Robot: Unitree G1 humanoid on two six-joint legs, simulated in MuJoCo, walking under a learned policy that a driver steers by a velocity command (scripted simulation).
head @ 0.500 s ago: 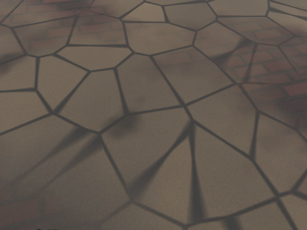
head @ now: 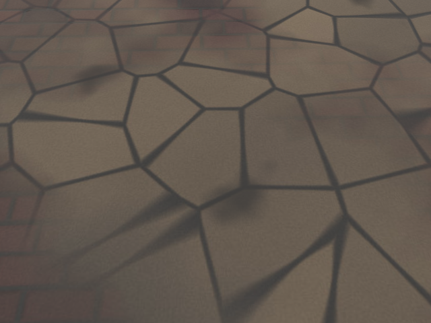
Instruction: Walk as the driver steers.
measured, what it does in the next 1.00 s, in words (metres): steps on the spot, turning left: left foot, then right foot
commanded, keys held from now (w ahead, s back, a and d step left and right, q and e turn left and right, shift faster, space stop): q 0.86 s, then w+q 0.14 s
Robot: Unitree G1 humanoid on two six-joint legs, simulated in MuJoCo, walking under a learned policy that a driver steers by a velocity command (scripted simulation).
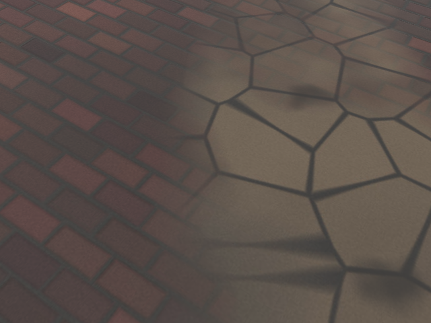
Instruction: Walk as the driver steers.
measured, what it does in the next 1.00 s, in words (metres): walks ahead, turning left: right foot, then left foot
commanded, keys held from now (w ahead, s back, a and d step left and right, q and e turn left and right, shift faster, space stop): w+q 0.32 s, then q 0.68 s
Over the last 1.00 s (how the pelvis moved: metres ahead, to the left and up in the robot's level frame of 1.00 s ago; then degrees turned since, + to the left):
0.05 0.05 -0.01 35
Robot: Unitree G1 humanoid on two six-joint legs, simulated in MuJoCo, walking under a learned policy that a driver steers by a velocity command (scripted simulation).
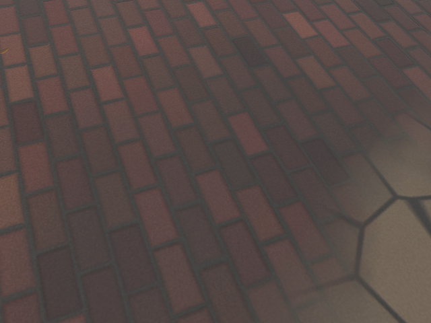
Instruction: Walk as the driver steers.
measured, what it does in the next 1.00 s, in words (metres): steps on the spot, turning left: right foot, then left foot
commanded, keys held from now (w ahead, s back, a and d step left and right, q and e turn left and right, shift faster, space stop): q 0.54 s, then w+q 0.06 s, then w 0.10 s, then no key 0.30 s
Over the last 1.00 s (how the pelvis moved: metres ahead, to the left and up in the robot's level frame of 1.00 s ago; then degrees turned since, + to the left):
0.28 0.07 0.00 36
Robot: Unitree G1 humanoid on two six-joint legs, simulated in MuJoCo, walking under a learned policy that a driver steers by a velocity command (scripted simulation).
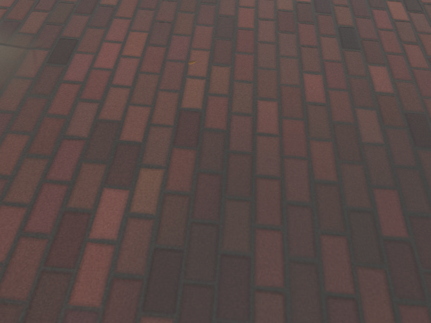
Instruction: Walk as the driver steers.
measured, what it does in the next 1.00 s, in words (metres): steps on the spot, turning left: right foot, then left foot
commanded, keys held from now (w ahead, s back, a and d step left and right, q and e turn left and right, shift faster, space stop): no key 0.10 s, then q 0.90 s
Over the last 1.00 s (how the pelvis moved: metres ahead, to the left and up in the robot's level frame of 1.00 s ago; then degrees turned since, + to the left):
0.05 0.04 0.01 27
